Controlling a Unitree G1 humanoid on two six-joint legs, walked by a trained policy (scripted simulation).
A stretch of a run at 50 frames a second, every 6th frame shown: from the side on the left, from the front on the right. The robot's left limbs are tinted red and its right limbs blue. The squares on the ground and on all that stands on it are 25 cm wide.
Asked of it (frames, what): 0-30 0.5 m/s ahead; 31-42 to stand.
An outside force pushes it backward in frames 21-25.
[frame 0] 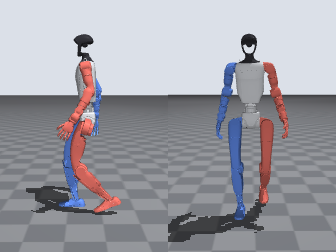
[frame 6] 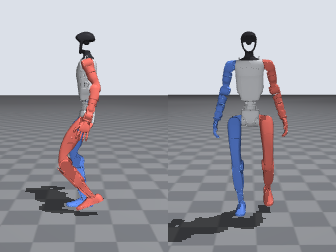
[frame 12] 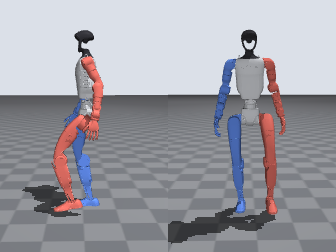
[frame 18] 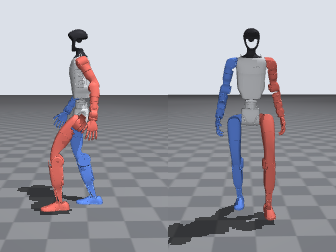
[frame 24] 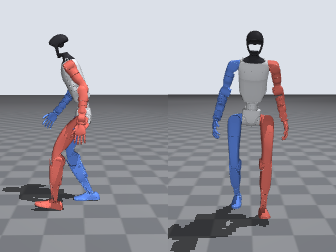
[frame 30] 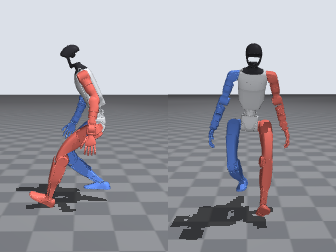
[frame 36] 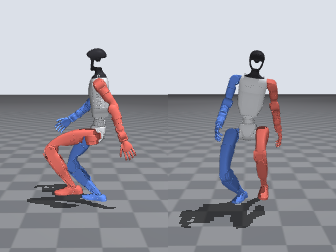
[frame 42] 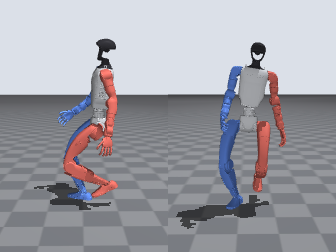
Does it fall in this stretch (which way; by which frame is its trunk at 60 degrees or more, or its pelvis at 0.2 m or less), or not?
no
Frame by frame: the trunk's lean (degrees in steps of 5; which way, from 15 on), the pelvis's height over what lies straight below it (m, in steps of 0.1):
0: 5, 0.8
6: 0, 0.8
12: 0, 0.8
18: 5, 0.8
24: 20 forward, 0.8
30: 25 forward, 0.7
36: 10, 0.6
42: 10, 0.7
